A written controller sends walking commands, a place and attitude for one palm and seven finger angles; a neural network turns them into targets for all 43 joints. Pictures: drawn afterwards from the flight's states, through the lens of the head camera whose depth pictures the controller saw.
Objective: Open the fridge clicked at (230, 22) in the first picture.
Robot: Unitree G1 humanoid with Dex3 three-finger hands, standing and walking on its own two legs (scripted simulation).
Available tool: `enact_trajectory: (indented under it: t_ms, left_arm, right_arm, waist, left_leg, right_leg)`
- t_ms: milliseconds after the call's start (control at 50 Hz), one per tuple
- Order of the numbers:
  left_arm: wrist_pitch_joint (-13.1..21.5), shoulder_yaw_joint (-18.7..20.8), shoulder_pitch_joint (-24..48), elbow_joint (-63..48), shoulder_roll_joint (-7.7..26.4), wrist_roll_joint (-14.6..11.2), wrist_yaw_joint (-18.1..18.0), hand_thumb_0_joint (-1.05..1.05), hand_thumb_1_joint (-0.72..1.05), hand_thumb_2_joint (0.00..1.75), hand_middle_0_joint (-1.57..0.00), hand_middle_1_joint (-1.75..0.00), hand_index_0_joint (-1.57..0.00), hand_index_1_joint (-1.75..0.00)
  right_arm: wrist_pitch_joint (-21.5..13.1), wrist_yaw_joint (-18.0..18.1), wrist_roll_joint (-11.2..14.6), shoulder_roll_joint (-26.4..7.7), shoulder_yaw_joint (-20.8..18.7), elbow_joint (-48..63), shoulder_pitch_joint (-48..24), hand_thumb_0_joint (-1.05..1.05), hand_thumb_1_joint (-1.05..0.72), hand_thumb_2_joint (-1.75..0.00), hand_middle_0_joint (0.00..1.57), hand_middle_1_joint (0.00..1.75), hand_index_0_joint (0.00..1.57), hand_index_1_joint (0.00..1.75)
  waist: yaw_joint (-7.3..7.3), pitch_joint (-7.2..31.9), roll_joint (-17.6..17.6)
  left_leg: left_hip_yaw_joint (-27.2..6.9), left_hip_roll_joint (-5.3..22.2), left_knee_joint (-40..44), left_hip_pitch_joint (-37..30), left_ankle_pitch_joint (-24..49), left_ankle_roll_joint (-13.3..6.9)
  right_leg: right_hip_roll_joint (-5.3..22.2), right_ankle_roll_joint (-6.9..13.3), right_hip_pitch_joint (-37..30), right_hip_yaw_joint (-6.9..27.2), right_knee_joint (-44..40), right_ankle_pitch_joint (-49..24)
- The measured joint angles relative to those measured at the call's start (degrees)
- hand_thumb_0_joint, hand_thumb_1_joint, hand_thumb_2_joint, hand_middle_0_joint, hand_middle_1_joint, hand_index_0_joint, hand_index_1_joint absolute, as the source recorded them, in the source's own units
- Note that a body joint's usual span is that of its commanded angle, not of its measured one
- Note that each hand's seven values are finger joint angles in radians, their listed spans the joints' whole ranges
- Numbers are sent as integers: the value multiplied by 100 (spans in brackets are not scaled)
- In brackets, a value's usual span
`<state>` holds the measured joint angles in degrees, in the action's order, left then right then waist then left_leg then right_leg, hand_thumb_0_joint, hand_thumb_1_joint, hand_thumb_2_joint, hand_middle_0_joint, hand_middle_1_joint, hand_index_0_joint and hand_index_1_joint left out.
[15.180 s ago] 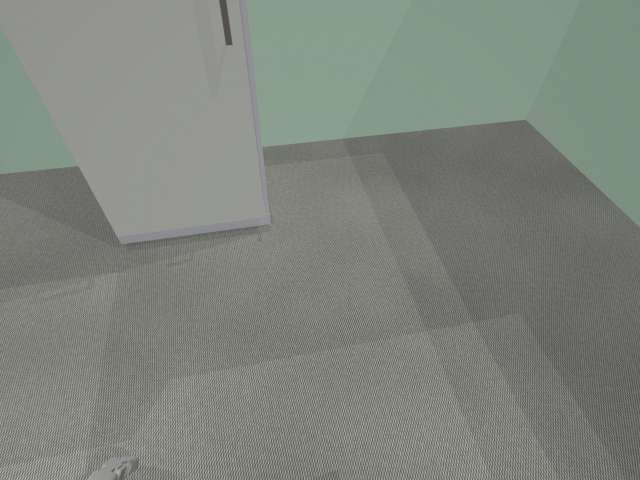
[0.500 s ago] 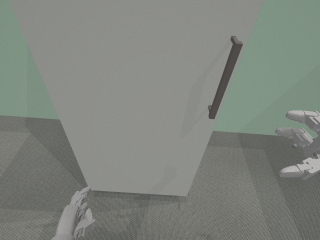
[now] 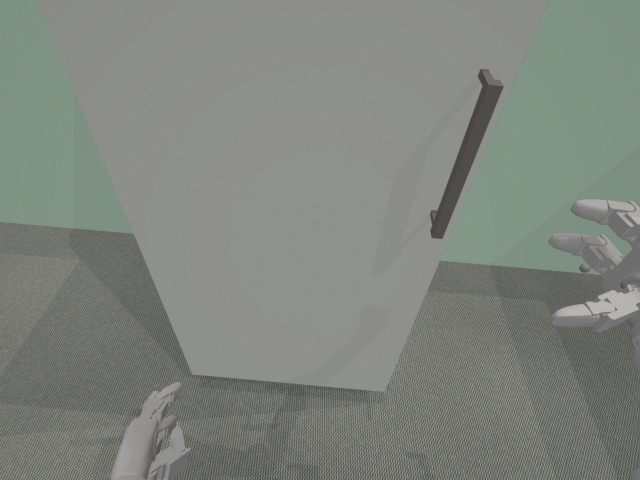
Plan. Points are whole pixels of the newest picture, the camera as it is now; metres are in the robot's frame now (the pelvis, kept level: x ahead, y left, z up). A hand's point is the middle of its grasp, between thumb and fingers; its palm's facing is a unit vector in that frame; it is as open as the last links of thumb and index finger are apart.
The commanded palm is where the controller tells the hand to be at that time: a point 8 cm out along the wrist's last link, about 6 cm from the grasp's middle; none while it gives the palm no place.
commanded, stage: move the hooked fingers beside the handle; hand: right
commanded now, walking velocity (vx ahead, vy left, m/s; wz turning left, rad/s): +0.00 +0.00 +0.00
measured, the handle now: (458, 163) +0.50 -0.17 +0.17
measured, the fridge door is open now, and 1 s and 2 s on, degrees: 0 0 0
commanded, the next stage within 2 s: none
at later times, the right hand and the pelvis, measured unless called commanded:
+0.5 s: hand (543, 240) +0.36 -0.24 +0.17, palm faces +0.06 +1.00 -0.02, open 14.0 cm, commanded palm +0.33 -0.29 +0.16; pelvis +0.00 +0.00 +0.00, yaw +0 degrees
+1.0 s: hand (509, 215) +0.41 -0.22 +0.16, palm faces +0.06 +1.00 -0.01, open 14.0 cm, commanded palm +0.39 -0.27 +0.16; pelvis +0.00 +0.00 +0.00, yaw +1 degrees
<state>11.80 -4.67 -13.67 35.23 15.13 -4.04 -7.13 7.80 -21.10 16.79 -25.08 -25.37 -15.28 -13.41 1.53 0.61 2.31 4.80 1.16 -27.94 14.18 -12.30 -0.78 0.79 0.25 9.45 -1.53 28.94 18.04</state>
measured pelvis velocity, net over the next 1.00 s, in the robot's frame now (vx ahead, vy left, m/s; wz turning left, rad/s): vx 0.00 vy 0.00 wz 0.02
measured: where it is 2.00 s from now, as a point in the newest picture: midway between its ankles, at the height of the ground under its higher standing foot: outside the picture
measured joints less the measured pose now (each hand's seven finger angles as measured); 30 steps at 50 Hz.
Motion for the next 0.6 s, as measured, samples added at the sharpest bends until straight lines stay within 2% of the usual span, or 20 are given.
enact_trajectory:
  t_ms: [120,320,600]
  left_arm:
    - [-72,59,-80,-22,69,-24,10,2,90,90,-20,-30,-20,-30]
    - [-89,82,-113,49,59,-13,-17,2,90,90,-20,-30,-20,-30]
    - [-260,31,-69,47,-27,-2,50,2,90,89,-21,-30,-20,-30]
  right_arm:
    - [60,-31,-41,-87,-23,-325,-133,-1,50,-30,30,120,30,120]
    - [-195,88,-119,75,172,-511,-477,-1,50,-30,30,120,30,120]
    - [-65,428,-291,228,440,-943,-945,-1,50,-30,30,120,30,120]
  waist:
    - [-23,12,21]
    - [-41,12,-1]
    - [-102,89,2]
  left_leg:
    - [-24,-3,-32,96,-7,6]
    - [-24,8,-32,149,-8,16]
    - [-64,24,-39,248,2,20]
  right_leg:
    - [3,7,88,-22,34,17]
    - [-9,17,146,-20,40,22]
    - [-30,23,198,-56,-30,-19]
